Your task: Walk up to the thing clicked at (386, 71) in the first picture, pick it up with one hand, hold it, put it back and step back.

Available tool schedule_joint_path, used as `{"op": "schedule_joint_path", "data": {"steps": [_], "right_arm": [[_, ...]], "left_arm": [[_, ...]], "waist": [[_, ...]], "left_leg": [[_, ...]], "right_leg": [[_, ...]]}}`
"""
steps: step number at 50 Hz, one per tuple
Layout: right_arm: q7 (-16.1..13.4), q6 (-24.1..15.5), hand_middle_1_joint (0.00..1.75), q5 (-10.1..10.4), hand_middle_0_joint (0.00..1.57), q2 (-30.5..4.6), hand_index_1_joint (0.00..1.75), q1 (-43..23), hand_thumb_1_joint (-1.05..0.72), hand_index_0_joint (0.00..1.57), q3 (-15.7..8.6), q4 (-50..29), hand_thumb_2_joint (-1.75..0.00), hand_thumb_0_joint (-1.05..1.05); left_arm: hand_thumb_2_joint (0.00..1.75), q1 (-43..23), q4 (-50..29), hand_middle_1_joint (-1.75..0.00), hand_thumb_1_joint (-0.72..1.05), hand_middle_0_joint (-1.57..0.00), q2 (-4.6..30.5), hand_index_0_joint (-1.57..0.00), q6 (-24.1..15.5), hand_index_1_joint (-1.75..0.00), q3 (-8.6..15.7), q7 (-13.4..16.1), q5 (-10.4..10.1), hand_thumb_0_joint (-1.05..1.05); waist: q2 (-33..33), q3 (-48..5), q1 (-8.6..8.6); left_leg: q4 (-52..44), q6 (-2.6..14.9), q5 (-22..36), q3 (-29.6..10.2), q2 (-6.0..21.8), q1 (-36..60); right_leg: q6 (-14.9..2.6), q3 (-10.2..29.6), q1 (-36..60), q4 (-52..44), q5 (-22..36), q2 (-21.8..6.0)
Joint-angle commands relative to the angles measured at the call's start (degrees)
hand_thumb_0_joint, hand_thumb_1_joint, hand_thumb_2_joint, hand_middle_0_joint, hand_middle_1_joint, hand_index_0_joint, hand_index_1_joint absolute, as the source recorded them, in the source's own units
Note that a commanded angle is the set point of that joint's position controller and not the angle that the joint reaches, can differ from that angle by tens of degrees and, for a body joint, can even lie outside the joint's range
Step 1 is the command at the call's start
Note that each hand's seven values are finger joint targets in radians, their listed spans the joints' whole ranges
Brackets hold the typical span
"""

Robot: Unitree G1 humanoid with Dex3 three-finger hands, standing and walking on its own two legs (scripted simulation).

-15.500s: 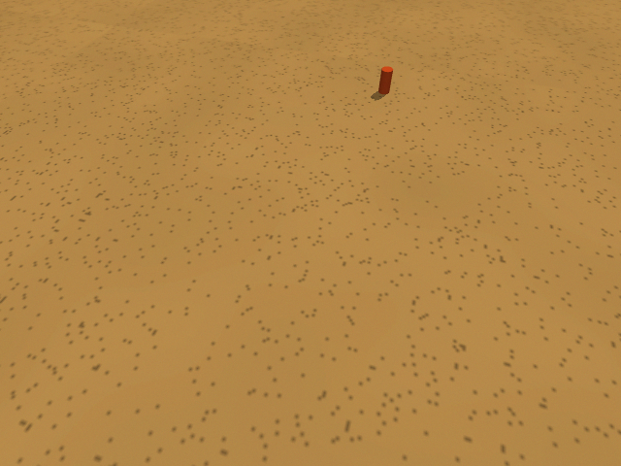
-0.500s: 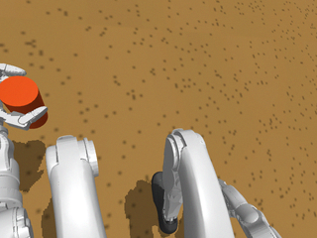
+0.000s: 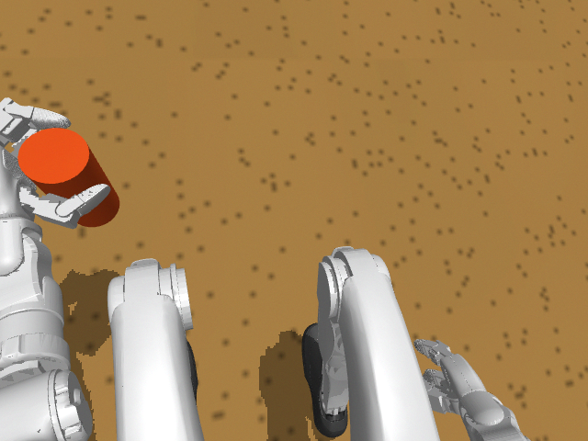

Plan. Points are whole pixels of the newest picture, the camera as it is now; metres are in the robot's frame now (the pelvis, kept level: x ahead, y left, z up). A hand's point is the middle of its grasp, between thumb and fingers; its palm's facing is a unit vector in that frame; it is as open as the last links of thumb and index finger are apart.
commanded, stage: settle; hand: left
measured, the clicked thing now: (77, 183) +0.42 +0.26 -0.07
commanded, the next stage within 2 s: lift in 0.54 s
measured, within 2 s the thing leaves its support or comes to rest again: neither
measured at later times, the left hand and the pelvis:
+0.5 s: hand (51, 162) +0.42 +0.26 -0.01, palm faces +0.23 -0.97 -0.03, open 10.3 cm; pelvis +0.00 +0.00 +0.02, yaw +2 degrees
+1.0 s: hand (37, 156) +0.41 +0.26 +0.03, palm faces +0.20 -0.98 -0.05, open 10.3 cm; pelvis +0.00 +0.00 +0.05, yaw +3 degrees
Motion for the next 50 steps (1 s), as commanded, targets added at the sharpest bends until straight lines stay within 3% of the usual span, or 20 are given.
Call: {"op": "schedule_joint_path", "data": {"steps": [1, 5, 8, 10, 13, 14, 16, 17, 18, 21, 25, 26, 28, 29, 35, 39, 41, 43, 48, 50], "right_arm": [[-1.3, -1.3, 0.3, 0.4, 0.2, -11.8, 0.3, 6.6, -0.9, 0.2, -5.1, -3.0, -0.9, 0.0], [-1.5, -1.4, 0.3, 0.5, 0.2, -11.5, 0.3, 6.5, -0.9, 0.2, -5.4, -2.8, -0.9, 0.0], [-1.7, -1.6, 0.3, 0.6, 0.2, -11.2, 0.3, 7.7, -0.9, 0.2, -5.6, -2.3, -0.9, 0.0], [-1.7, -1.8, 0.3, 0.7, 0.2, -11.3, 0.3, 7.1, -0.9, 0.2, -5.5, -2.4, -0.9, 0.0], [-1.9, -2.0, 0.3, 0.6, 0.2, -10.8, 0.3, 7.8, -0.9, 0.2, -5.7, -2.1, -0.9, 0.0], [-1.8, -2.0, 0.3, 0.7, 0.2, -10.8, 0.3, 7.4, -0.9, 0.2, -5.7, -2.3, -0.9, 0.0], [-1.7, -2.2, 0.3, 0.8, 0.2, -11.0, 0.3, 7.4, -0.9, 0.2, -5.8, -2.7, -0.9, 0.0], [-1.8, -2.3, 0.3, 0.8, 0.2, -11.1, 0.3, 7.2, -0.9, 0.2, -5.9, -2.5, -0.9, 0.0], [-1.8, -2.3, 0.3, 0.8, 0.2, -11.0, 0.3, 7.8, -0.9, 0.2, -6.1, -2.3, -0.9, 0.0], [-1.7, -2.4, 0.3, 0.9, 0.2, -10.8, 0.3, 7.8, -0.9, 0.2, -5.9, -2.4, -0.9, 0.0], [-1.9, -2.5, 0.3, 0.8, 0.2, -10.7, 0.3, 7.9, -0.9, 0.2, -6.0, -1.9, -0.9, 0.0], [-1.8, -2.5, 0.3, 0.8, 0.2, -10.6, 0.3, 7.6, -0.9, 0.2, -6.0, -2.4, -0.9, 0.0], [-1.9, -2.5, 0.3, 0.8, 0.2, -10.4, 0.3, 8.1, -0.9, 0.2, -6.2, -1.8, -0.9, 0.0], [-1.9, -2.5, 0.3, 0.9, 0.2, -10.4, 0.3, 7.5, -0.9, 0.2, -6.0, -2.2, -0.9, 0.0], [-1.9, -2.5, 0.3, 1.0, 0.2, -10.6, 0.3, 8.5, -0.92, 0.2, -6.4, -1.8, -0.91, 0.0], [-2.0, -2.6, 0.3, 1.4, 0.2, -10.2, 0.3, 8.7, -0.92, 0.2, -6.8, -2.0, -0.91, 0.0], [-2.2, -2.7, 0.3, 1.8, 0.2, -10.5, 0.3, 8.9, -0.93, 0.2, -7.2, -2.3, -0.9, 0.0], [-2.5, -2.9, 0.3, 2.2, 0.2, -10.3, 0.3, 9.1, -0.92, 0.2, -7.5, -2.4, -0.9, 0.0], [-3.0, -3.5, 0.3, 3.3, 0.2, -9.9, 0.3, 9.4, -0.92, 0.2, -8.1, -3.6, -0.9, 0.0], [-3.3, -3.6, 0.3, 3.6, 0.2, -9.6, 0.3, 9.1, -0.91, 0.2, -8.0, -4.2, -0.9, 0.0]], "left_arm": [[1.3, -17.4, -15.5, -1.47, 0.1, -1.32, 14.3, -1.33, -5.3, -1.49, 3.7, 0.6, -1.5, 0.0], [1.32, -16.2, -14.1, -1.48, 0.13, -1.33, 13.3, -1.33, -5.0, -1.5, 3.3, 0.6, -1.0, 0.0], [1.32, -18.4, -16.9, -1.49, 0.12, -1.34, 14.6, -1.34, -5.3, -1.5, 4.1, 0.4, -1.2, 0.0], [1.33, -17.8, -14.0, -1.49, 0.13, -1.33, 11.7, -1.34, -4.8, -1.51, 2.1, 0.0, -1.5, 0.0], [1.34, -20.1, -14.5, -1.49, 0.14, -1.34, 13.9, -1.34, -5.2, -1.51, 3.0, 0.2, -0.7, 0.0], [1.34, -18.7, -13.3, -1.49, 0.15, -1.32, 12.7, -1.34, -5.2, -1.5, 2.7, 0.1, -0.8, 0.0], [1.33, -14.9, -9.4, -1.49, 0.12, -1.31, 9.3, -1.33, -4.8, -1.5, 1.2, -0.6, -1.2, 0.0], [1.33, -20.4, -14.1, -1.48, 0.12, -1.31, 12.9, -1.32, -5.4, -1.49, 2.9, -0.2, -1.2, 0.0], [1.33, -19.6, -14.0, -1.48, 0.11, -1.31, 14.8, -1.32, -5.5, -1.49, 4.3, 0.1, -0.7, 0.0], [1.33, -20.0, -12.0, -1.48, 0.12, -1.3, 10.7, -1.32, -5.1, -1.49, 2.0, -0.1, -1.0, 0.0], [1.33, -20.1, -12.8, -1.47, 0.12, -1.3, 13.2, -1.31, -5.6, -1.48, 3.2, 0.4, -0.4, 0.0], [1.33, -19.5, -11.9, -1.48, 0.11, -1.3, 11.7, -1.32, -5.6, -1.49, 1.9, 0.3, -0.2, 0.0], [1.34, -21.4, -13.4, -1.48, 0.1, -1.31, 12.8, -1.32, -5.8, -1.49, 2.8, 0.5, -0.3, 0.0], [1.33, -19.1, -10.2, -1.47, 0.11, -1.3, 10.7, -1.32, -5.5, -1.48, 1.8, 0.3, -0.5, 0.0], [1.26, -20.1, -12.8, -1.46, 0.05, -1.28, 12.5, -1.3, -5.7, -1.46, 2.6, 0.3, -0.1, 0.0], [1.25, -20.5, -15.1, -1.47, 0.03, -1.29, 12.0, -1.31, -4.8, -1.46, 1.4, -0.6, -0.2, 0.0], [1.24, -16.0, -11.7, -1.46, 0.04, -1.28, 10.2, -1.31, -3.7, -1.45, 1.0, -1.3, -0.5, 0.0], [1.25, -19.1, -16.8, -1.46, 0.06, -1.28, 13.2, -1.31, -3.7, -1.45, 2.5, -1.2, -0.8, 0.0], [1.26, -12.8, -16.6, -1.47, 0.07, -1.28, 9.4, -1.31, -1.5, -1.46, 1.5, -1.0, -1.9, 0.0], [1.27, -17.4, -23.3, -1.48, 0.08, -1.28, 10.2, -1.31, -1.7, -1.47, 0.4, -0.9, -2.0, 0.0]], "waist": [[12.9, -40.5, 1.16], [12.5, -39.8, 1.0], [12.3, -42.9, 1.22], [13.0, -40.7, 0.58], [11.4, -40.9, 0.5], [12.0, -40.0, 1.03], [10.1, -38.1, -0.14], [11.0, -39.9, 0.75], [11.4, -41.4, 1.7], [11.4, -40.0, 0.42], [12.2, -41.2, 1.42], [11.9, -40.3, 0.6], [12.9, -41.4, 1.14], [11.9, -39.9, 0.84], [12.8, -42.4, 1.66], [12.5, -43.4, 1.67], [10.7, -42.5, 1.26], [11.2, -44.3, 2.43], [8.5, -43.0, 2.54], [10.4, -44.3, 2.21]], "left_leg": [[-15.3, 4.09, 8.2, 7.0, -1.1, 28.2], [-16.4, 4.13, 6.9, 7.2, -1.3, 28.4], [-16.3, 4.21, 9.5, 7.4, -1.3, 30.0], [-16.9, 4.13, 9.2, 7.2, -1.3, 30.5], [-16.6, 4.37, 8.3, 7.9, -1.4, 28.3], [-17.5, 4.28, 7.2, 7.8, -1.6, 28.8], [-17.7, 4.36, 6.8, 7.7, -1.6, 28.4], [-17.7, 4.31, 6.2, 7.9, -1.5, 28.6], [-18.0, 4.25, 6.6, 8.2, -1.6, 29.1], [-18.5, 4.24, 6.6, 7.9, -1.7, 29.8], [-19.0, 4.12, 7.6, 8.1, -1.7, 31.4], [-18.9, 4.21, 6.8, 8.3, -1.7, 30.5], [-19.4, 3.97, 6.4, 8.3, -1.7, 31.9], [-19.6, 4.09, 6.1, 8.3, -1.8, 31.2], [-20.5, 3.99, 8.1, 8.3, -1.9, 33.5], [-21.2, 4.25, 8.3, 9.0, -1.9, 33.6], [-21.8, 4.48, 8.0, 8.8, -1.9, 33.9], [-22.3, 4.49, 7.1, 9.2, -1.9, 34.1], [-25.1, 4.6, 6.9, 8.8, -1.9, 35.6], [-26.3, 4.56, 6.5, 8.8, -2.0, 36.4]], "right_leg": [[-3.08, -2.8, 19.2, -15.5, 12.9, 1.7], [-3.09, -2.7, 18.9, -16.4, 11.6, 1.5], [-3.0, -2.3, 20.7, -16.3, 13.9, 1.5], [-3.27, -2.5, 18.4, -16.1, 13.4, 1.3], [-2.92, -1.7, 20.7, -17.7, 12.8, 1.3], [-3.18, -2.0, 19.4, -17.5, 11.6, 1.2], [-3.02, -2.6, 19.4, -18.0, 11.2, 1.3], [-3.17, -2.2, 19.2, -18.1, 10.5, 1.2], [-3.12, -1.8, 20.9, -18.3, 10.6, 1.2], [-3.25, -2.1, 19.0, -18.3, 11.0, 1.1], [-3.38, -1.8, 19.3, -18.2, 11.4, 1.0], [-3.27, -1.7, 19.2, -18.6, 10.8, 0.9], [-3.44, -1.5, 19.0, -18.9, 10.3, 1.0], [-3.42, -1.6, 18.5, -18.9, 10.0, 0.9], [-3.61, -1.6, 19.6, -18.7, 11.4, 0.8], [-3.44, -0.8, 21.4, -20.3, 11.7, 0.7], [-3.28, -1.0, 21.8, -21.4, 11.5, 0.7], [-3.36, 0.0, 22.9, -22.6, 10.3, 0.6], [-3.32, -0.2, 24.3, -25.2, 9.9, 0.5], [-3.5, 0.2, 24.8, -26.0, 9.9, 0.3]]}}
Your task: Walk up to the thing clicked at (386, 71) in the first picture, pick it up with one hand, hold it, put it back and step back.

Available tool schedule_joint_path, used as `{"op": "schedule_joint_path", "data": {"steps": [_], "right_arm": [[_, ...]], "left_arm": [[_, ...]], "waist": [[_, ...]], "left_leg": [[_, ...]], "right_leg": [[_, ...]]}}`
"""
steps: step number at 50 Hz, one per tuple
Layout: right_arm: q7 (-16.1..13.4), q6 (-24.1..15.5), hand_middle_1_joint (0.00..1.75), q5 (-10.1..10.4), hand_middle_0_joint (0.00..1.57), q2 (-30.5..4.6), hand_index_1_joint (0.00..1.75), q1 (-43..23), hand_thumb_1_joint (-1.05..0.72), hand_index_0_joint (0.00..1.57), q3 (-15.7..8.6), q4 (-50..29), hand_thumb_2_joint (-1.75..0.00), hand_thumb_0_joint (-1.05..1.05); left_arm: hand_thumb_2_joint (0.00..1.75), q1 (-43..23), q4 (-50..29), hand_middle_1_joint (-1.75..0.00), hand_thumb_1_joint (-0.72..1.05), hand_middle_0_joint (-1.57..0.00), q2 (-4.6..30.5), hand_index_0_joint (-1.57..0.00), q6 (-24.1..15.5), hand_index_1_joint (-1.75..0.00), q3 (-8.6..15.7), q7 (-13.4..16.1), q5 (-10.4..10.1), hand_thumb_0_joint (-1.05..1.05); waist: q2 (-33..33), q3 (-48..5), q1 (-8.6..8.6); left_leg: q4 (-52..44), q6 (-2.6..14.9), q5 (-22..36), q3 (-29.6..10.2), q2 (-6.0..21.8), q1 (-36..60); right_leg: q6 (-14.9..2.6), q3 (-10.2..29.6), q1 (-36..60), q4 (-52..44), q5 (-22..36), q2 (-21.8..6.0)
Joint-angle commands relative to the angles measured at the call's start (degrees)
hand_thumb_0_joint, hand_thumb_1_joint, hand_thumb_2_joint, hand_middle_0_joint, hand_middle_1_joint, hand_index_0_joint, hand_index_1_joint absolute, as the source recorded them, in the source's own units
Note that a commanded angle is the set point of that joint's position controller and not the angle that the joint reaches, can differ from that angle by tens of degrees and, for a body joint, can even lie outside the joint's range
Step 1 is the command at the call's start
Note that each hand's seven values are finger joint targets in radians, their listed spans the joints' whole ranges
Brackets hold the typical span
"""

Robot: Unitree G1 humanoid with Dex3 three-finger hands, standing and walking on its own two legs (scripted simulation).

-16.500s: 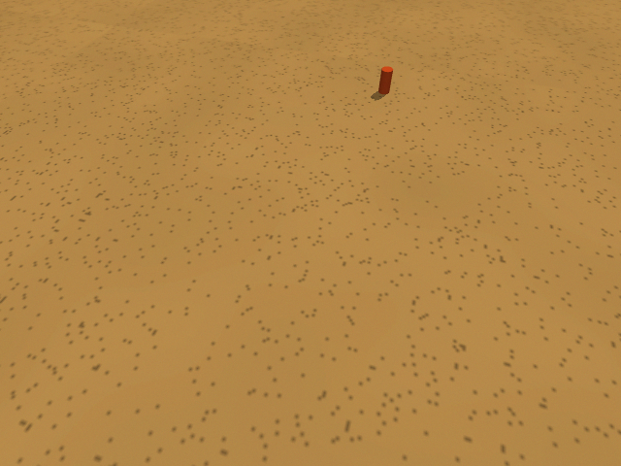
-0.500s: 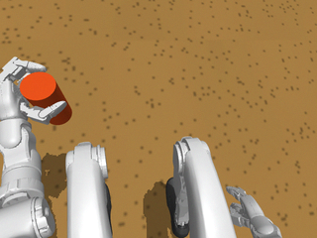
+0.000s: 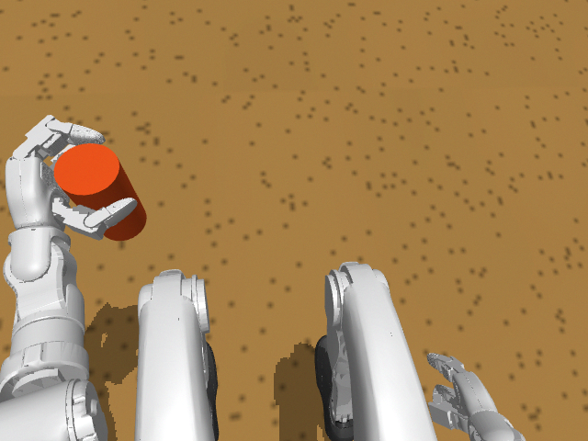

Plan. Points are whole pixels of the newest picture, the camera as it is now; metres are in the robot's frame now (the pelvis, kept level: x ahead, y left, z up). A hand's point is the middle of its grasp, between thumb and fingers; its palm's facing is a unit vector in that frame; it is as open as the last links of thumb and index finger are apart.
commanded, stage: lift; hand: left
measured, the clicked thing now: (107, 197) +0.42 +0.23 -0.05
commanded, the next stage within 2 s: hold in 1.86 s
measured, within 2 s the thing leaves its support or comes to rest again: neither
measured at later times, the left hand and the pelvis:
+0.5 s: hand (24, 140) +0.39 +0.23 +0.14, palm faces +0.15 -0.99 -0.05, open 10.3 cm; pelvis +0.02 +0.00 +0.12, yaw +2 degrees
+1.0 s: hand out of the picture +0.38 +0.22 +0.29, palm faces +0.16 -0.99 -0.04, open 10.3 cm; pelvis +0.05 +0.01 +0.26, yaw +5 degrees
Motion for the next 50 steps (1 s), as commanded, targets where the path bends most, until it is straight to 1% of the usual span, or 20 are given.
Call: {"op": "schedule_joint_path", "data": {"steps": [1, 6, 7, 9, 12, 14, 15, 16, 21, 23, 25, 27, 29, 35, 38, 40, 41, 43, 46, 50], "right_arm": [[-1.6, -2.0, 0.3, 1.1, 0.2, -11.0, 0.3, 5.5, -0.92, 0.2, -4.4, -5.0, -0.9, 0.0], [-2.1, -2.8, 0.3, 2.1, 0.2, -10.2, 0.3, 4.9, -0.92, 0.2, -4.5, -6.6, -0.9, 0.0], [-2.2, -3.0, 0.3, 2.2, 0.2, -10.2, 0.3, 5.2, -0.92, 0.2, -4.7, -6.2, -0.9, 0.0], [-2.5, -3.1, 0.3, 2.6, 0.2, -10.3, 0.3, 4.4, -0.91, 0.2, -4.8, -7.4, -0.9, 0.0], [-3.0, -3.4, 0.3, 3.2, 0.2, -9.7, 0.3, 5.1, -0.91, 0.2, -5.0, -8.1, -0.9, 0.0], [-3.2, -3.6, 0.3, 3.5, 0.2, -9.3, 0.3, 5.0, -0.92, 0.2, -5.0, -8.2, -0.9, 0.0], [-3.4, -3.8, 0.3, 3.7, 0.2, -9.4, 0.3, 5.2, -0.91, 0.2, -5.1, -8.3, -0.9, 0.0], [-3.6, -3.9, 0.3, 4.0, 0.2, -9.2, 0.3, 4.8, -0.92, 0.2, -5.2, -8.4, -0.9, 0.0], [-4.3, -4.3, 0.3, 4.4, 0.2, -8.2, 0.3, 4.8, -0.91, 0.2, -5.1, -8.9, -0.9, 0.0], [-4.5, -4.6, 0.3, 4.8, 0.2, -7.8, 0.3, 5.0, -0.91, 0.2, -5.1, -9.0, -0.9, 0.0], [-4.8, -4.9, 0.3, 5.2, 0.2, -7.7, 0.3, 4.5, -0.91, 0.2, -4.8, -9.6, -0.9, 0.0], [-5.1, -5.1, 0.3, 5.3, 0.2, -7.4, 0.3, 4.1, -0.91, 0.2, -4.8, -10.1, -0.9, 0.0], [-5.4, -5.2, 0.3, 5.3, 0.2, -7.2, 0.3, 4.8, -0.91, 0.2, -4.6, -10.0, -0.9, 0.0], [-5.8, -6.3, 0.3, 5.4, 0.2, -5.7, 0.3, 5.3, -0.91, 0.2, -3.7, -9.4, -0.9, 0.0], [-5.7, -7.0, 0.3, 5.1, 0.2, -5.8, 0.3, 6.1, -0.91, 0.2, -3.8, -8.6, -0.9, 0.0], [-5.6, -7.0, 0.3, 5.2, 0.2, -5.9, 0.3, 6.1, -0.91, 0.2, -3.9, -9.1, -0.9, 0.0], [-5.6, -7.0, 0.3, 5.1, 0.2, -5.6, 0.3, 6.3, -0.91, 0.2, -3.8, -9.0, -0.9, 0.0], [-5.3, -7.4, 0.3, 5.1, 0.2, -5.9, 0.3, 6.5, -0.91, 0.2, -3.9, -8.6, -0.9, 0.0], [-5.2, -7.4, 0.3, 5.0, 0.2, -5.9, 0.3, 6.8, -0.91, 0.2, -3.8, -8.9, -0.9, 0.0], [-5.1, -7.3, 0.3, 4.8, 0.2, -5.4, 0.3, 6.6, -0.91, 0.2, -3.4, -8.9, -0.9, 0.0]], "left_arm": [[1.27, -18.1, -21.4, -1.48, 0.09, -1.28, 15.3, -1.32, -4.8, -1.46, 3.1, 0.6, -2.5, 0.0], [1.26, -11.6, -22.6, -1.47, 0.07, -1.28, 10.4, -1.32, -2.5, -1.46, 0.1, 0.9, -3.6, 0.0], [1.25, -13.4, -25.4, -1.45, 0.07, -1.27, 11.5, -1.3, -2.4, -1.44, 0.6, 1.1, -3.5, 0.0], [1.26, -7.7, -24.6, -1.45, 0.09, -1.26, 9.3, -1.29, -1.1, -1.44, -0.2, 1.3, -3.7, 0.0], [1.25, -10.9, -35.6, -1.45, 0.1, -1.27, 12.9, -1.31, -0.6, -1.44, 1.0, 2.3, -4.0, 0.0], [1.26, -8.3, -36.1, -1.46, 0.12, -1.27, 9.6, -1.31, 0.9, -1.44, -1.7, 2.7, -4.4, 0.0], [1.26, -7.1, -37.4, -1.45, 0.11, -1.28, 10.0, -1.31, 1.6, -1.44, -0.7, 3.3, -4.7, 0.0], [1.26, -1.8, -33.1, -1.46, 0.11, -1.27, 7.0, -1.31, 2.8, -1.44, -2.4, 3.2, -4.9, 0.0], [1.26, -2.1, -44.2, -1.45, 0.13, -1.27, 8.6, -1.3, 5.1, -1.44, -3.4, 5.3, -4.3, 0.0], [1.26, 0.5, -45.8, -1.45, 0.11, -1.26, 6.0, -1.3, 6.4, -1.43, -5.3, 6.0, -4.7, 0.0], [1.27, 7.8, -39.5, -1.44, 0.14, -1.25, 2.2, -1.28, 8.2, -1.43, -6.9, 6.8, -4.8, 0.0], [1.25, 4.5, -44.5, -1.44, 0.09, -1.25, 4.5, -1.28, 8.3, -1.43, -5.8, 7.8, -4.4, 0.0], [1.25, 4.7, -47.0, -1.43, 0.09, -1.24, 4.5, -1.28, 8.7, -1.42, -7.0, 8.4, -3.9, 0.0], [1.24, 6.5, -44.7, -1.42, 0.09, -1.26, 3.5, -1.29, 8.7, -1.41, -7.2, 9.2, -4.3, 0.0], [1.23, 9.4, -39.8, -1.41, 0.09, -1.26, 0.5, -1.28, 8.8, -1.4, -10.4, 8.4, -3.8, 0.0], [1.23, 7.3, -42.2, -1.41, 0.09, -1.26, 2.9, -1.28, 8.1, -1.4, -8.9, 8.2, -3.4, 0.0], [1.23, 7.2, -41.8, -1.41, 0.09, -1.27, 1.8, -1.29, 7.9, -1.41, -10.9, 7.8, -3.1, 0.0], [1.23, 8.0, -39.4, -1.42, 0.09, -1.28, 0.2, -1.3, 8.1, -1.41, -11.3, 7.4, -3.5, 0.0], [1.24, 5.7, -41.5, -1.42, 0.1, -1.29, 2.5, -1.32, 7.4, -1.42, -9.8, 7.5, -3.3, 0.0], [1.26, 9.2, -37.4, -1.44, 0.12, -1.29, -0.5, -1.32, 7.4, -1.43, -11.4, 7.8, -3.3, 0.0]], "waist": [[9.0, -39.8, 1.86], [7.2, -37.1, 1.36], [8.4, -37.5, 1.73], [7.9, -37.2, 2.19], [8.7, -41.3, 3.02], [9.7, -40.0, 2.35], [8.2, -40.1, 2.69], [6.5, -38.5, 2.18], [7.8, -39.9, 3.33], [7.2, -38.9, 2.97], [4.1, -34.4, 2.23], [5.2, -34.0, 2.92], [6.8, -35.0, 3.06], [3.7, -27.5, 2.29], [3.4, -25.8, 1.4], [5.3, -24.8, 2.82], [5.1, -24.3, 2.18], [4.6, -22.9, 2.26], [5.7, -23.0, 3.16], [4.5, -20.6, 2.72]], "left_leg": [[-17.7, 3.69, 5.0, 4.7, -2.1, 31.3], [-21.6, 3.72, 3.4, 4.2, -2.0, 32.9], [-21.8, 3.55, 3.5, 4.3, -1.9, 33.9], [-23.7, 3.49, 4.3, 3.8, -1.8, 36.3], [-25.8, 3.5, 6.4, 4.2, -1.8, 40.0], [-28.1, 3.35, 6.8, 3.9, -1.8, 42.8], [-29.2, 3.35, 6.5, 3.5, -1.8, 43.5], [-29.2, 3.68, 7.6, 3.8, -1.8, 43.3], [-33.7, 3.66, 10.8, 4.2, -1.8, 49.7], [-36.6, 3.4, 10.4, 3.7, -1.8, 52.6], [-38.9, 3.58, 10.3, 3.2, -1.9, 53.0], [-41.5, 3.44, 9.6, 3.5, -2.1, 55.0], [-44.1, 3.32, 12.8, 3.2, -2.0, 60.5], [-50.1, 3.41, 14.3, 4.0, -2.6, 62.9], [-51.8, 3.59, 17.8, 4.2, -2.5, 66.1], [-55.0, 3.15, 17.0, 4.4, -2.6, 69.6], [-55.6, 3.12, 17.0, 4.6, -2.5, 70.3], [-57.6, 2.95, 17.6, 4.4, -2.5, 72.2], [-60.4, 2.79, 18.7, 4.6, -2.7, 75.3], [-63.7, 2.65, 18.9, 4.6, -2.6, 77.7]], "right_leg": [[-3.34, -1.9, 19.9, -19.0, 8.9, 1.4], [-3.34, -1.6, 21.1, -22.9, 7.1, 1.2], [-3.42, -1.2, 20.9, -23.3, 7.2, 1.3], [-3.52, -1.7, 21.4, -24.1, 8.3, 1.2], [-3.25, -0.6, 26.6, -27.3, 10.1, 1.0], [-3.19, -0.7, 27.2, -28.7, 10.4, 0.8], [-3.13, -0.8, 28.4, -29.7, 10.4, 0.8], [-2.89, -0.7, 29.2, -30.9, 11.5, 0.8], [-2.62, 0.6, 36.8, -36.6, 14.4, 0.4], [-2.67, -0.1, 38.5, -38.4, 14.3, 0.6], [-2.34, -0.5, 40.6, -40.8, 14.7, 0.5], [-2.44, -0.1, 43.0, -43.2, 14.4, 0.4], [-2.44, -0.3, 45.3, -44.8, 17.1, 0.4], [-2.04, 0.0, 53.6, -52.0, 19.5, 0.5], [-1.92, 0.2, 56.7, -54.4, 23.3, 0.3], [-2.34, 0.1, 57.9, -56.4, 21.8, 0.2], [-2.19, 0.4, 59.1, -57.8, 22.0, 0.2], [-2.4, -0.2, 59.8, -58.8, 22.5, 0.2], [-2.42, -0.3, 63.3, -61.4, 23.4, 0.0], [-2.28, -0.8, 65.7, -64.0, 23.5, 0.1]]}}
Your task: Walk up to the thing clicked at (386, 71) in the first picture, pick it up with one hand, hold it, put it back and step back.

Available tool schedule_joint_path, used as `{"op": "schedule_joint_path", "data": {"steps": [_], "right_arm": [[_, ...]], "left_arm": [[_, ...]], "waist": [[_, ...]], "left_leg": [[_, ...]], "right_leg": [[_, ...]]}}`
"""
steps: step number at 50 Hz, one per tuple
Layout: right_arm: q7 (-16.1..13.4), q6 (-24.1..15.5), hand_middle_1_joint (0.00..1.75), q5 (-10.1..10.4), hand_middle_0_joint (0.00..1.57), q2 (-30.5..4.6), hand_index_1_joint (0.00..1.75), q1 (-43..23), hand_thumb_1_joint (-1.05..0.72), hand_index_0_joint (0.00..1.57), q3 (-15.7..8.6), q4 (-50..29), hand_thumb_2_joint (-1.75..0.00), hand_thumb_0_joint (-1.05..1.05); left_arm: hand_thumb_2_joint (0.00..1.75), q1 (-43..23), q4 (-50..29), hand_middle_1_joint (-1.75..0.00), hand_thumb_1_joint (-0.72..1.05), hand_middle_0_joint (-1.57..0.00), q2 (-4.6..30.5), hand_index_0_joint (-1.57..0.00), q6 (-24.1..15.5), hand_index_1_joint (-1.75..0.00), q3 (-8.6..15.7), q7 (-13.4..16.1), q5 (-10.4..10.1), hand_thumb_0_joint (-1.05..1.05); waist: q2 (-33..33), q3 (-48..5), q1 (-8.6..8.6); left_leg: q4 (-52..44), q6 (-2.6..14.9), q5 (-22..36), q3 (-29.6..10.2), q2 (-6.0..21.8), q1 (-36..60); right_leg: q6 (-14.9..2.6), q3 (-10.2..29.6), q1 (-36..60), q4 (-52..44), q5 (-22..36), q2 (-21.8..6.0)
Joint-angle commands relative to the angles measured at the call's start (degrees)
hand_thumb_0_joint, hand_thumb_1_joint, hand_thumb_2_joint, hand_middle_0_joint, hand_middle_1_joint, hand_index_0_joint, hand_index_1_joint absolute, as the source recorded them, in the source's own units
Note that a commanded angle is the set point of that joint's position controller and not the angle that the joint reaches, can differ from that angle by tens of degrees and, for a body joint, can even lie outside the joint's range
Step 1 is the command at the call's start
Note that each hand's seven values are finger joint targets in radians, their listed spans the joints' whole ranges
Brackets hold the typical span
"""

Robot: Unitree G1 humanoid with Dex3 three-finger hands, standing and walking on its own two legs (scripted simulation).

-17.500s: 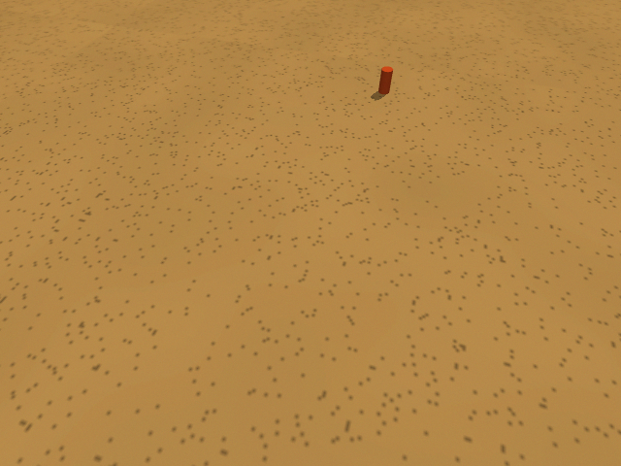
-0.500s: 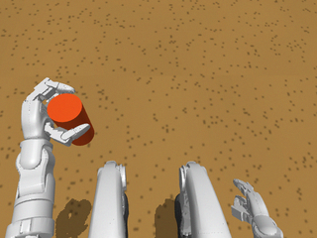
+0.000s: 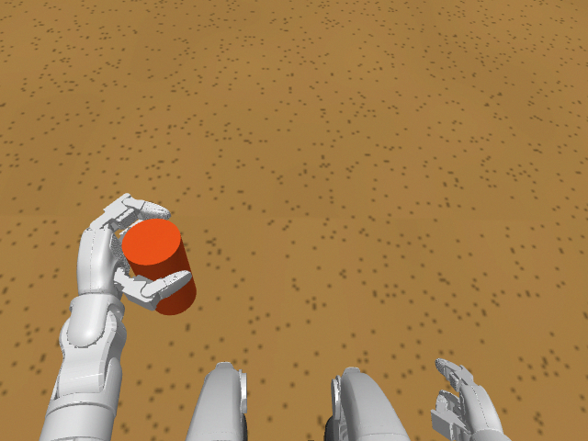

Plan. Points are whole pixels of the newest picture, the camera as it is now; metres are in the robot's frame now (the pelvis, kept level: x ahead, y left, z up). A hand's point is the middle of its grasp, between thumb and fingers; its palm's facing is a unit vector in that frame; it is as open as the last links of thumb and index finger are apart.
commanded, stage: lift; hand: left
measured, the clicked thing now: (163, 270) +0.33 +0.18 -0.01
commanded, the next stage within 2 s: hold in 0.86 s
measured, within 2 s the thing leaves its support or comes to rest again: neither
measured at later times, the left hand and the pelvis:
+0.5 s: hand (148, 229) +0.35 +0.17 +0.09, palm faces +0.07 -1.00 -0.02, open 10.3 cm; pelvis +0.01 +0.00 +0.05, yaw +1 degrees
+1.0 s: hand (147, 209) +0.36 +0.17 +0.12, palm faces +0.05 -1.00 -0.01, open 10.3 cm; pelvis +0.03 +0.00 +0.08, yaw +0 degrees
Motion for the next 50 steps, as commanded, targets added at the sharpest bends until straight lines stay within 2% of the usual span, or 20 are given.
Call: {"op": "schedule_joint_path", "data": {"steps": [1, 4, 11, 13, 15, 16, 17, 18, 22, 23, 25, 28, 30, 31, 32, 37, 42, 47, 48, 50], "right_arm": [[-0.6, -2.4, 0.3, 0.1, 0.2, -7.5, 0.3, 1.0, -0.91, 0.2, -2.7, -6.2, -0.9, 0.0], [-0.6, -2.3, 0.3, -0.1, 0.2, -7.6, 0.3, 0.7, -0.92, 0.2, -2.6, -6.4, -0.9, 0.0], [-0.7, -2.3, 0.3, -0.3, 0.2, -7.4, 0.3, 1.2, -0.92, 0.2, -2.3, -6.4, -0.9, 0.0], [-1.0, -2.1, 0.3, -0.3, 0.2, -7.1, 0.3, 2.0, -0.92, 0.2, -2.3, -5.9, -0.9, 0.0], [-1.0, -2.1, 0.3, -0.4, 0.2, -6.8, 0.3, 1.7, -0.91, 0.2, -1.9, -6.1, -0.9, 0.0], [-1.1, -2.1, 0.3, -0.2, 0.2, -6.9, 0.3, 1.4, -0.91, 0.2, -2.1, -6.0, -0.9, 0.0], [-1.2, -2.0, 0.3, -0.3, 0.2, -6.9, 0.3, 1.6, -0.92, 0.2, -2.2, -5.7, -0.9, 0.0], [-1.2, -2.0, 0.3, -0.3, 0.2, -7.0, 0.3, 1.4, -0.91, 0.2, -2.1, -5.7, -0.9, 0.0], [-1.3, -1.3, 0.3, -0.4, 0.2, -6.5, 0.3, 1.9, -0.91, 0.2, -2.1, -5.7, -0.9, 0.0], [-1.3, -1.4, 0.3, -0.4, 0.2, -6.7, 0.3, 1.2, -0.91, 0.2, -2.1, -5.8, -0.9, 0.0], [-1.4, -1.3, 0.3, -0.5, 0.2, -6.6, 0.3, 1.8, -0.91, 0.2, -2.2, -5.5, -0.9, 0.0], [-1.3, -1.2, 0.3, -0.4, 0.2, -6.7, 0.3, 1.1, -0.92, 0.2, -2.1, -5.9, -0.9, 0.0], [-1.6, -0.9, 0.3, -0.6, 0.2, -6.7, 0.3, 1.6, -0.91, 0.2, -2.4, -5.4, -0.9, 0.0], [-1.5, -0.8, 0.3, -0.6, 0.2, -6.7, 0.3, 1.9, -0.91, 0.2, -2.2, -5.3, -0.9, 0.0], [-1.5, -0.9, 0.3, -0.6, 0.2, -6.8, 0.3, 1.8, -0.91, 0.2, -2.3, -5.5, -0.9, 0.0], [-1.6, -0.5, 0.3, -0.7, 0.2, -6.6, 0.3, 1.8, -0.91, 0.2, -2.2, -5.4, -0.9, 0.0], [-1.6, 0.0, 0.3, -0.6, 0.2, -7.0, 0.3, 1.5, -0.91, 0.2, -2.6, -5.6, -0.9, 0.0], [-1.6, 0.4, 0.3, -0.7, 0.2, -6.7, 0.3, 2.1, -0.92, 0.2, -2.4, -5.6, -0.9, 0.0], [-1.6, 0.5, 0.3, -0.6, 0.2, -7.1, 0.3, 2.1, -0.92, 0.2, -2.6, -5.7, -0.9, 0.0], [-1.4, 0.4, 0.3, -0.8, 0.2, -7.0, 0.3, 1.8, -0.91, 0.2, -2.6, -5.5, -0.9, 0.0]], "left_arm": [[1.26, -13.9, -13.4, -1.44, 0.14, -1.3, 7.1, -1.32, -6.4, -1.43, 3.6, 0.5, -1.7, 0.0], [1.28, -16.8, -15.8, -1.46, 0.11, -1.32, 8.8, -1.34, -7.8, -1.46, 3.6, 0.4, -1.2, 0.0], [1.25, -16.2, -12.4, -1.43, 0.09, -1.29, 6.5, -1.31, -7.9, -1.43, 2.1, -0.1, -1.5, 0.0], [1.27, -16.4, -15.1, -1.44, 0.11, -1.3, 8.4, -1.31, -8.3, -1.44, 3.4, 0.4, -1.5, 0.0], [1.27, -15.9, -13.0, -1.44, 0.12, -1.3, 5.5, -1.31, -7.8, -1.44, 0.7, -0.4, -1.8, 0.0], [1.27, -17.2, -13.9, -1.44, 0.13, -1.29, 7.0, -1.31, -8.1, -1.44, 2.4, -0.2, -2.1, 0.0], [1.26, -15.3, -10.1, -1.43, 0.12, -1.29, 6.2, -1.31, -7.7, -1.43, 2.1, -0.3, -1.9, 0.0], [1.27, -18.2, -12.9, -1.43, 0.1, -1.28, 7.4, -1.31, -8.2, -1.43, 2.8, -0.2, -2.0, 0.0], [1.26, -16.5, -13.0, -1.43, 0.11, -1.29, 7.8, -1.31, -8.4, -1.43, 2.7, -0.6, -1.5, 0.0], [1.27, -13.6, -7.6, -1.43, 0.1, -1.28, 5.2, -1.3, -7.8, -1.43, 1.1, -1.1, -1.5, 0.0], [1.26, -19.5, -14.7, -1.43, 0.1, -1.28, 8.4, -1.3, -8.7, -1.43, 3.4, -1.0, -2.0, 0.0], [1.25, -14.5, -8.4, -1.43, 0.08, -1.28, 4.8, -1.3, -8.1, -1.43, 1.5, -1.3, -2.1, 0.0], [1.25, -18.6, -14.2, -1.42, 0.07, -1.27, 8.4, -1.29, -9.1, -1.42, 3.6, -1.0, -1.9, 0.0], [1.25, -15.0, -9.8, -1.42, 0.07, -1.27, 6.0, -1.29, -8.4, -1.42, 1.8, -1.4, -1.7, 0.0], [1.25, -17.9, -13.6, -1.41, 0.07, -1.27, 6.8, -1.29, -8.8, -1.41, 2.3, -1.2, -2.0, 0.0], [1.25, -16.1, -10.4, -1.41, 0.1, -1.27, 4.8, -1.29, -8.2, -1.41, 1.1, -1.9, -2.4, 0.0], [1.25, -16.6, -11.2, -1.42, 0.09, -1.29, 7.2, -1.31, -8.7, -1.42, 2.9, -1.8, -2.0, 0.0], [1.25, -17.2, -12.7, -1.43, 0.09, -1.29, 6.4, -1.31, -8.8, -1.43, 2.2, -2.1, -2.3, 0.0], [1.25, -15.6, -8.8, -1.43, 0.1, -1.3, 5.6, -1.32, -8.3, -1.43, 2.2, -2.2, -2.2, 0.0], [1.23, -17.7, -10.5, -1.41, 0.06, -1.26, 5.9, -1.27, -8.8, -1.42, 2.1, -1.9, -2.0, 0.0]], "waist": [[2.7, -20.3, 0.31], [4.8, -20.1, 0.75], [2.5, -18.3, 0.23], [2.8, -18.8, 0.61], [1.5, -16.8, -0.34], [1.4, -16.0, 0.08], [0.4, -15.7, -0.2], [1.4, -15.9, 0.14], [1.7, -16.0, 0.63], [0.3, -13.4, 0.15], [2.3, -17.0, 0.71], [-0.5, -12.9, -0.04], [2.2, -16.4, 0.72], [1.2, -15.1, -0.02], [2.3, -15.0, 0.33], [0.6, -13.4, -0.16], [0.9, -13.4, 0.9], [1.2, -14.1, 0.65], [0.3, -13.5, 0.19], [1.7, -12.5, 0.52]], "left_leg": [[-14.6, 1.8, 11.7, 0.2, -2.7, 22.5], [-17.4, 1.46, 10.4, 0.0, -2.6, 25.5], [-21.3, 1.4, 11.2, 0.2, -2.6, 29.2], [-21.8, 1.44, 12.5, 0.9, -2.8, 30.6], [-22.4, 1.62, 12.7, 1.2, -2.9, 29.8], [-23.0, 1.68, 12.4, 1.2, -2.9, 30.0], [-23.2, 1.74, 12.8, 1.4, -2.8, 30.4], [-23.4, 1.71, 12.9, 1.6, -2.9, 30.3], [-24.9, 1.62, 15.5, 2.0, -3.1, 32.6], [-25.6, 1.65, 14.9, 1.9, -3.0, 32.5], [-25.6, 1.66, 16.1, 2.3, -3.2, 33.5], [-26.7, 1.77, 15.6, 2.5, -3.2, 33.3], [-27.1, 1.58, 17.4, 2.6, -3.2, 36.1], [-27.1, 1.57, 18.3, 2.5, -3.1, 36.4], [-27.4, 1.51, 18.7, 2.6, -3.1, 36.7], [-28.0, 1.69, 20.5, 2.7, -3.2, 37.1], [-29.1, 1.52, 21.8, 2.7, -3.0, 38.7], [-29.4, 1.74, 24.0, 3.2, -3.1, 40.2], [-29.8, 1.75, 23.9, 3.1, -3.0, 40.5], [-30.7, 1.37, 22.7, 2.8, -3.0, 40.9]], "right_leg": [[-2.24, 0.1, 10.8, -13.7, 15.2, 1.9], [-2.29, -0.2, 11.8, -14.9, 13.9, 1.8], [-2.11, -0.4, 16.3, -18.9, 14.9, 2.1], [-2.01, 0.0, 18.5, -20.3, 16.2, 2.0], [-1.81, 0.3, 19.5, -21.8, 16.8, 2.0], [-1.74, 0.3, 20.2, -22.2, 16.7, 2.0], [-1.66, 0.4, 20.7, -22.8, 17.2, 2.1], [-1.56, 0.5, 21.7, -23.1, 17.3, 1.9], [-1.6, 0.6, 24.4, -24.4, 19.7, 1.8], [-1.62, 0.5, 24.0, -24.9, 19.2, 2.0], [-1.4, 1.2, 26.6, -25.7, 20.7, 1.6], [-1.26, 1.1, 26.7, -26.9, 20.4, 1.7], [-1.45, 1.0, 28.4, -26.7, 21.9, 1.8], [-1.55, 0.7, 27.9, -26.7, 22.6, 2.0], [-1.58, 0.8, 28.1, -26.7, 23.0, 1.9], [-1.34, 0.8, 29.6, -28.0, 25.2, 1.9], [-1.46, 0.6, 31.1, -28.4, 25.7, 1.9], [-1.18, 1.0, 33.0, -29.3, 28.4, 1.8], [-1.28, 0.8, 32.7, -29.6, 28.0, 1.9], [-1.55, 0.5, 32.4, -29.6, 26.1, 2.0]]}}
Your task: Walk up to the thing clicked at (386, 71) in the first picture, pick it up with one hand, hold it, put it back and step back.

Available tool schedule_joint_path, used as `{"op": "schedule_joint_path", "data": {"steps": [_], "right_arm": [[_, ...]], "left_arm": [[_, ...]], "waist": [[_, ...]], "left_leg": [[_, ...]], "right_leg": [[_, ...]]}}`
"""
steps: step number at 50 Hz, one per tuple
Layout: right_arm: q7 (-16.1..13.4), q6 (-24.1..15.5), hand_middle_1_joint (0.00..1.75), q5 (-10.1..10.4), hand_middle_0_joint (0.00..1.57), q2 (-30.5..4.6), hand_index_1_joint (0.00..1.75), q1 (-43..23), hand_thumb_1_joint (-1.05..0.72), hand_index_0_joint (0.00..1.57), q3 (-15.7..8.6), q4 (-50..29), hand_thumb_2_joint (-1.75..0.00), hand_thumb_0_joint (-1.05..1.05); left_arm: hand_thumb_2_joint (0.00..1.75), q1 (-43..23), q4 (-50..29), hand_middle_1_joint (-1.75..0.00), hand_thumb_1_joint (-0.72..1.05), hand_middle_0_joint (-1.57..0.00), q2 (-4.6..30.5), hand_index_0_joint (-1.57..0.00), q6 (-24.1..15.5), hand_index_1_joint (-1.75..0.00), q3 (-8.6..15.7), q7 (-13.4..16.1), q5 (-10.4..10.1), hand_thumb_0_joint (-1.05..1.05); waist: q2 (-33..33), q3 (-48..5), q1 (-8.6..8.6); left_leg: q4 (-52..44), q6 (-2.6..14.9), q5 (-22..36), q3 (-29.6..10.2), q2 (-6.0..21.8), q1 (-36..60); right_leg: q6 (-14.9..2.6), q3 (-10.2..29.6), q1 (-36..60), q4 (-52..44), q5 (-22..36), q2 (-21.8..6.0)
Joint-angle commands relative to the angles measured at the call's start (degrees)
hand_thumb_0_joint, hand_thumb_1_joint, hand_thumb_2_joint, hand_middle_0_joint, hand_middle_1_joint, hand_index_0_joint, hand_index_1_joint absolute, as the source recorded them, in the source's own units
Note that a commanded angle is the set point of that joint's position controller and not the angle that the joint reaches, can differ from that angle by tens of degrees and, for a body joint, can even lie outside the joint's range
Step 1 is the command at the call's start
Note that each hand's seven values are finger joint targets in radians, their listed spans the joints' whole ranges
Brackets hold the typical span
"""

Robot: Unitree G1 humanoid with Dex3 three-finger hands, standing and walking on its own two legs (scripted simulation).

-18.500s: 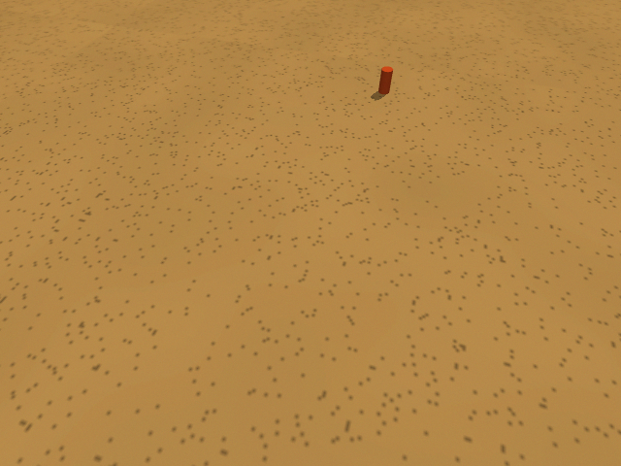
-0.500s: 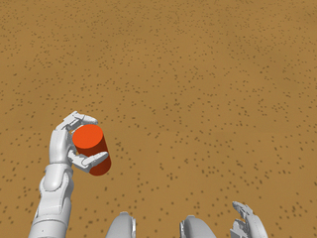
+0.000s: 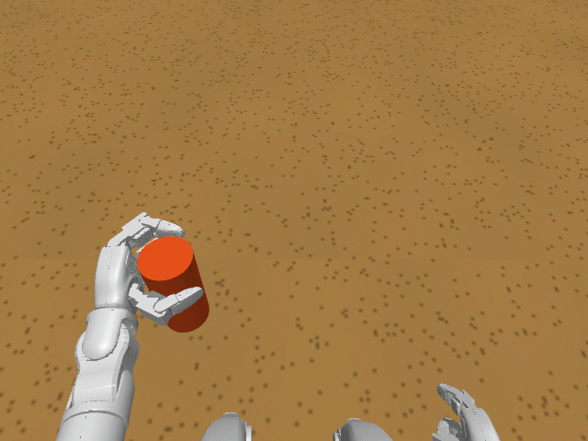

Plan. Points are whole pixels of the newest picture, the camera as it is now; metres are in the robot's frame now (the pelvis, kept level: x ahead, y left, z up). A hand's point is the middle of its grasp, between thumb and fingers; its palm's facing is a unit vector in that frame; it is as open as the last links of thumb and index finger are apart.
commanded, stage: hold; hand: left
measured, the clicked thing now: (177, 287) +0.32 +0.16 +0.00
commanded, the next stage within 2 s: none
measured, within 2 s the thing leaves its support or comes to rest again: neither
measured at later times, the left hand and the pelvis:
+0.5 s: hand (166, 267) +0.32 +0.17 +0.06, palm faces +0.05 -1.00 -0.01, open 10.3 cm; pelvis +0.00 +0.00 +0.01, yaw +0 degrees
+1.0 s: hand (163, 272) +0.31 +0.17 +0.06, palm faces +0.04 -1.00 -0.01, open 10.3 cm; pelvis -0.01 +0.00 +0.02, yaw +0 degrees
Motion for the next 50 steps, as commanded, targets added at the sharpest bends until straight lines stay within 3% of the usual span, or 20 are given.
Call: {"op": "schedule_joint_path", "data": {"steps": [1, 8, 11, 12, 14, 21, 22, 26, 28, 30, 31, 32, 34, 36, 40, 41, 45, 47, 48, 50], "right_arm": [[-0.6, -2.3, 0.3, 0.1, 0.2, -7.4, 0.3, -0.7, -0.92, 0.2, -2.8, -6.8, -0.9, 0.0], [-0.7, -2.3, 0.3, 0.2, 0.2, -7.5, 0.3, -1.4, -0.92, 0.2, -2.9, -7.1, -0.9, 0.0], [-0.9, -2.2, 0.3, 0.3, 0.2, -7.3, 0.3, -1.3, -0.92, 0.2, -2.8, -6.6, -0.9, 0.0], [-0.8, -2.2, 0.3, 0.2, 0.2, -7.1, 0.3, -1.4, -0.92, 0.2, -2.8, -6.7, -0.9, 0.0], [-0.8, -2.4, 0.3, 0.3, 0.2, -7.3, 0.3, -1.5, -0.92, 0.2, -2.8, -6.7, -0.9, 0.0], [-0.6, -2.2, 0.3, 0.2, 0.2, -7.0, 0.3, -2.1, -0.92, 0.2, -2.6, -6.8, -0.91, 0.0], [-0.7, -2.3, 0.3, 0.1, 0.2, -7.1, 0.3, -2.1, -0.92, 0.2, -2.7, -6.7, -0.9, 0.0], [-0.7, -2.4, 0.3, 0.2, 0.2, -7.2, 0.3, -2.5, -0.92, 0.2, -2.6, -6.8, -0.91, 0.0], [-0.8, -2.4, 0.3, 0.2, 0.2, -7.3, 0.3, -2.5, -0.92, 0.2, -2.7, -6.6, -0.91, 0.0], [-0.6, -2.4, 0.3, 0.2, 0.2, -7.2, 0.3, -2.5, -0.92, 0.2, -2.7, -6.6, -0.91, 0.0], [-0.5, -2.6, 0.3, 0.3, 0.2, -7.4, 0.3, -2.9, -0.92, 0.2, -2.8, -6.5, -0.91, 0.0], [-0.5, -2.6, 0.3, 0.3, 0.2, -7.0, 0.3, -3.1, -0.92, 0.2, -2.7, -6.5, -0.91, 0.0], [-0.5, -2.5, 0.3, 0.2, 0.2, -7.2, 0.3, -2.5, -0.92, 0.2, -2.8, -6.4, -0.91, 0.0], [-0.2, -2.7, 0.3, 0.1, 0.2, -7.1, 0.3, -2.6, -0.92, 0.2, -2.7, -6.5, -0.91, 0.0], [-0.3, -2.6, 0.3, 0.3, 0.2, -7.5, 0.3, -2.3, -0.92, 0.2, -3.0, -6.2, -0.91, 0.0], [-0.3, -2.7, 0.3, 0.2, 0.2, -7.1, 0.3, -2.5, -0.92, 0.2, -2.5, -6.3, -0.91, 0.0], [-0.4, -3.0, 0.3, 0.3, 0.2, -7.2, 0.3, -3.2, -0.92, 0.2, -2.8, -5.9, -0.91, 0.0], [-0.5, -3.0, 0.3, 0.1, 0.2, -7.1, 0.3, -2.5, -0.92, 0.2, -2.7, -5.8, -0.91, 0.0], [-0.5, -3.1, 0.3, 0.1, 0.2, -7.2, 0.3, -2.8, -0.92, 0.2, -2.7, -5.7, -0.91, 0.0], [-0.4, -3.2, 0.3, 0.2, 0.2, -7.5, 0.3, -2.9, -0.92, 0.2, -2.8, -5.5, -0.91, 0.0]], "left_arm": [[1.22, -17.6, -15.9, -1.4, 0.07, -1.26, 7.6, -1.26, -6.1, -1.41, 3.0, 0.3, -1.5, 0.0], [1.2, -16.1, -14.8, -1.39, 0.05, -1.25, 6.8, -1.25, -6.0, -1.4, 2.3, 1.1, -1.1, 0.0], [1.21, -19.2, -19.2, -1.39, 0.06, -1.25, 9.0, -1.26, -6.2, -1.4, 3.5, 1.4, -1.0, 0.0], [1.21, -15.3, -14.5, -1.4, 0.05, -1.26, 6.5, -1.27, -5.6, -1.41, 1.9, 1.2, -1.1, 0.0], [1.22, -17.5, -16.1, -1.41, 0.06, -1.27, 7.6, -1.27, -5.9, -1.42, 3.2, 1.1, -1.5, 0.0], [1.24, -19.0, -17.2, -1.42, 0.07, -1.28, 6.8, -1.28, -6.2, -1.44, 2.1, 1.3, -1.1, 0.0], [1.23, -19.3, -18.6, -1.42, 0.08, -1.28, 8.5, -1.29, -6.4, -1.44, 3.7, 1.5, -1.0, 0.0], [1.24, -16.9, -14.2, -1.44, 0.09, -1.3, 6.0, -1.3, -5.8, -1.45, 2.0, 1.2, -1.1, 0.0], [1.23, -21.2, -19.2, -1.43, 0.09, -1.29, 8.6, -1.3, -6.3, -1.44, 3.0, 1.3, -0.8, 0.0], [1.22, -16.7, -13.0, -1.43, 0.07, -1.29, 5.5, -1.3, -5.7, -1.44, 1.1, 0.9, -0.8, 0.0], [1.23, -19.6, -15.4, -1.43, 0.07, -1.28, 7.5, -1.29, -6.2, -1.43, 3.1, 1.1, -1.1, 0.0], [1.23, -18.3, -13.2, -1.44, 0.07, -1.29, 6.2, -1.3, -6.2, -1.44, 1.8, 0.8, -0.8, 0.0], [1.23, -19.6, -17.1, -1.43, 0.1, -1.3, 8.7, -1.3, -6.9, -1.44, 3.6, 0.9, -1.0, 0.0], [1.22, -17.3, -13.2, -1.43, 0.09, -1.29, 5.5, -1.3, -6.6, -1.43, 1.0, 0.4, -1.0, 0.0], [1.21, -20.6, -17.8, -1.42, 0.08, -1.29, 9.2, -1.3, -7.5, -1.43, 3.4, 0.8, -0.9, 0.0], [1.22, -18.2, -14.1, -1.43, 0.1, -1.3, 6.4, -1.31, -6.8, -1.44, 1.0, 0.5, -0.7, 0.0], [1.23, -21.2, -15.3, -1.43, 0.08, -1.29, 8.2, -1.3, -7.6, -1.44, 3.1, 0.8, -1.2, 0.0], [1.22, -20.4, -16.8, -1.43, 0.09, -1.29, 7.8, -1.3, -7.7, -1.43, 2.0, 0.6, -0.7, 0.0], [1.23, -18.8, -13.4, -1.43, 0.1, -1.29, 6.0, -1.3, -7.4, -1.44, 1.0, 0.4, -0.9, 0.0], [1.24, -20.0, -13.1, -1.43, 0.11, -1.28, 6.5, -1.29, -7.4, -1.43, 2.1, 0.4, -1.4, 0.0]], "waist": [[2.2, -17.8, 0.33], [0.5, -16.2, -0.01], [1.9, -16.1, 0.62], [0.6, -16.1, 0.03], [-0.2, -16.8, 0.22], [0.8, -15.7, 0.26], [1.6, -15.8, 0.85], [0.1, -13.8, -0.05], [2.4, -15.1, 0.62], [0.4, -13.1, 0.01], [0.9, -13.1, 0.55], [0.1, -12.3, 0.25], [1.8, -15.3, 1.28], [0.2, -13.7, 0.28], [2.6, -16.3, 0.88], [1.0, -13.9, 0.18], [0.9, -13.8, 0.68], [1.7, -15.6, 0.51], [0.6, -13.1, 0.02], [-0.1, -13.6, 0.26]], "left_leg": [[-7.9, 1.58, 16.9, 0.4, -2.7, 13.9], [-9.3, 1.62, 15.3, 0.8, -2.9, 14.5], [-10.0, 1.56, 14.6, 1.0, -3.1, 14.7], [-9.6, 1.77, 15.0, 1.1, -3.2, 14.5], [-9.7, 1.93, 16.3, 1.2, -3.2, 14.8], [-11.1, 1.64, 15.8, 1.2, -3.1, 16.1], [-11.5, 1.54, 15.3, 1.3, -3.2, 16.1], [-12.1, 1.74, 15.1, 1.4, -3.1, 16.3], [-12.5, 1.48, 15.3, 1.4, -3.2, 17.3], [-13.1, 1.56, 14.8, 0.9, -2.8, 16.8], [-13.1, 1.58, 14.3, 1.2, -3.0, 16.7], [-13.0, 1.62, 13.6, 1.1, -3.1, 16.1], [-13.1, 1.52, 14.6, 1.3, -3.2, 17.0], [-13.1, 1.56, 14.6, 1.3, -3.1, 16.8], [-13.5, 1.28, 15.3, 1.2, -3.0, 19.0], [-13.6, 1.39, 14.4, 1.2, -3.1, 17.8], [-13.6, 1.63, 12.1, 1.6, -3.3, 16.9], [-13.7, 1.51, 13.4, 1.6, -3.3, 18.5], [-13.7, 1.59, 12.9, 1.6, -3.3, 17.9], [-13.7, 1.65, 13.4, 1.3, -3.2, 17.6]], "right_leg": [[-1.48, -0.4, 6.0, -7.2, 19.5, 2.1], [-1.25, -0.2, 7.2, -8.9, 18.8, 2.1], [-1.29, -0.2, 8.0, -9.6, 18.5, 1.9], [-1.05, -0.1, 8.5, -9.8, 19.1, 1.8], [-0.85, -0.1, 9.8, -9.9, 20.8, 1.7], [-1.11, -0.3, 10.0, -10.9, 19.6, 1.8], [-1.23, -0.3, 10.4, -11.0, 19.1, 1.8], [-1.02, -0.1, 10.1, -11.7, 19.2, 1.8], [-1.21, -0.2, 10.6, -11.9, 19.0, 1.7], [-1.28, -0.6, 9.9, -12.0, 18.3, 2.0], [-1.22, -0.4, 10.0, -12.2, 17.9, 1.9], [-1.14, -0.5, 9.7, -12.4, 17.4, 1.8], [-1.33, -0.3, 11.3, -12.2, 18.1, 1.7], [-1.26, -0.4, 10.8, -12.3, 18.1, 1.8], [-1.42, -0.4, 11.2, -12.3, 18.4, 1.8], [-1.31, -0.4, 10.7, -12.7, 17.8, 1.8], [-1.14, 0.0, 10.5, -13.4, 16.1, 1.4], [-1.22, -0.1, 11.0, -13.3, 17.4, 1.5], [-1.11, -0.1, 10.1, -13.3, 16.9, 1.6], [-1.1, -0.3, 10.6, -13.1, 17.4, 1.6]]}}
